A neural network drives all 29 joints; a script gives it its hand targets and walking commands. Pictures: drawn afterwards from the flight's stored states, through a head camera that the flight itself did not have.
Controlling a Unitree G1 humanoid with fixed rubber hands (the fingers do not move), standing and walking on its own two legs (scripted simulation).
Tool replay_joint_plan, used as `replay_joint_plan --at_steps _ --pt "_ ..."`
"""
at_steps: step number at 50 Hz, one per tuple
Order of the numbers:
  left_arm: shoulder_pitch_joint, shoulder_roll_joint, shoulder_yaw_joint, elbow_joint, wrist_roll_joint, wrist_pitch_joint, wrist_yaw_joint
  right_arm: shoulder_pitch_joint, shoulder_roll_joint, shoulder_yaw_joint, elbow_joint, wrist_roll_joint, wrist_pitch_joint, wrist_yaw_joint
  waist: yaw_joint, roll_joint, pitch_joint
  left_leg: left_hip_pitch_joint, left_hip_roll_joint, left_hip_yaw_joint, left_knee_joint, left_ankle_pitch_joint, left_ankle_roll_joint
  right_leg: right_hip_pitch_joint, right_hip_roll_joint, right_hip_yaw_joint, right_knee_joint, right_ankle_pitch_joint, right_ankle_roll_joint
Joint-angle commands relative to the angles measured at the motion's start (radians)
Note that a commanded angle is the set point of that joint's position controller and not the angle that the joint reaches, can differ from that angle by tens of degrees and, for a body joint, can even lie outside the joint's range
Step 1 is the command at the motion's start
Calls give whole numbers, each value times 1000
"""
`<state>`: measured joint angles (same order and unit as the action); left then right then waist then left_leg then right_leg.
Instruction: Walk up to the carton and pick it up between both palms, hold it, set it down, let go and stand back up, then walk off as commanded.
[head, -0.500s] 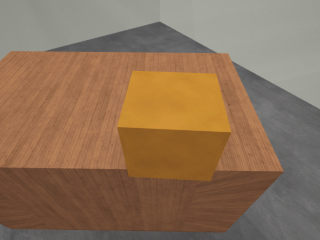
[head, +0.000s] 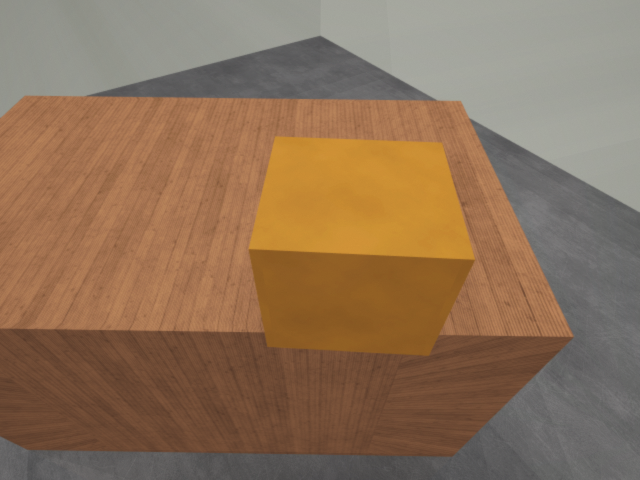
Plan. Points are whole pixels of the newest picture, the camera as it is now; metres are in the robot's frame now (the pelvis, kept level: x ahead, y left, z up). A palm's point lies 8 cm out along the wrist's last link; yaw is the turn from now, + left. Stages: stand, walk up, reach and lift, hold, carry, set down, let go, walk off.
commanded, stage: stand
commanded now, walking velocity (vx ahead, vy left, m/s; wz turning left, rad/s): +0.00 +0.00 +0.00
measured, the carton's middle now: (352, 247) +0.42 -0.04 +0.05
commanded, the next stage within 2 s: walk off in 0.80 s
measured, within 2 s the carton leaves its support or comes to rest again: neither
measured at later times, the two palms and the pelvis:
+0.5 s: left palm out of the picture +0.04 +0.29 -0.12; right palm out of the picture +0.05 -0.27 -0.12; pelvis -0.01 +0.01 +0.00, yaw +1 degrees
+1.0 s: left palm out of the picture +0.04 +0.29 -0.13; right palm out of the picture +0.06 -0.27 -0.12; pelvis -0.01 +0.01 +0.00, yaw +1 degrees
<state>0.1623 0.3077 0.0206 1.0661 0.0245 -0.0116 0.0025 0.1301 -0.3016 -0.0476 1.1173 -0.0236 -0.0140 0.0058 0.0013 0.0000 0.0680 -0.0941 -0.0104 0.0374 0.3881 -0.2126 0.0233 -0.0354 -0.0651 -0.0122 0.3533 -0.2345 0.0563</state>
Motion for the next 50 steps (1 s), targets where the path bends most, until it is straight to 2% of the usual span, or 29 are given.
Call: replay_joint_plan --at_steps 1,23,30,45,49,50 --pt "-42 225 41 -73 -1 -24 12 -58 -243 -37 -70 2 -26 -13 2 8 -47 -13 141 -127 -108 242 14 -38 -68 51 -73 168 -65" --pt "-34 229 37 -57 -5 -21 9 -58 -257 -32 -52 5 -26 -12 -2 6 -29 -33 139 -150 -145 126 11 -60 -74 45 -92 83 -63" --pt "-42 229 35 -55 -5 -21 10 -61 -255 -30 -47 7 -26 -12 -4 -8 -42 -26 141 -154 -143 141 11 -61 -77 41 -90 81 -63" --pt "-40 226 30 -44 -6 -18 10 -68 -258 -23 -37 9 -24 -12 -3 5 -48 -28 139 -156 -140 147 8 -59 -80 37 -94 77 -62" --pt "-44 226 29 -42 -7 -18 10 -72 -258 -22 -37 10 -26 -12 -4 3 -49 -28 136 -153 -134 176 6 -53 -83 36 -94 92 -63" --pt "-78 250 61 -77 -29 10 10 -56 -302 -41 -140 18 -1 -10 -26 63 72 -118 145 -164 -32 488 44 -187 -11 24 95 316 -98"
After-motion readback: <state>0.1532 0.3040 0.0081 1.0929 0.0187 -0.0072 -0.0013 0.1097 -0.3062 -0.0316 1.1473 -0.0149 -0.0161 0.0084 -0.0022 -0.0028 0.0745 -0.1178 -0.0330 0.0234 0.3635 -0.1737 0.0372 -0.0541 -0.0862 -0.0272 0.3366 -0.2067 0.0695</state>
